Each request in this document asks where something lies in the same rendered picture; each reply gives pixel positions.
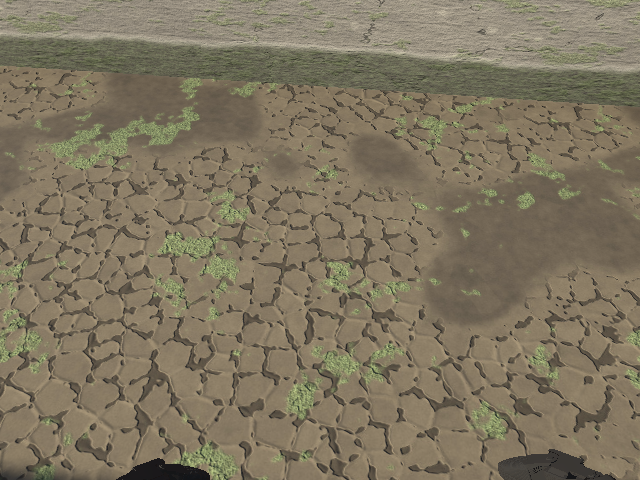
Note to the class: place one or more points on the right robot hand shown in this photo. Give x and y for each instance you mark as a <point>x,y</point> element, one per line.
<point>555,465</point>

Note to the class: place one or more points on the left robot hand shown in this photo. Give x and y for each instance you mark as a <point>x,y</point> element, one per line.
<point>157,470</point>

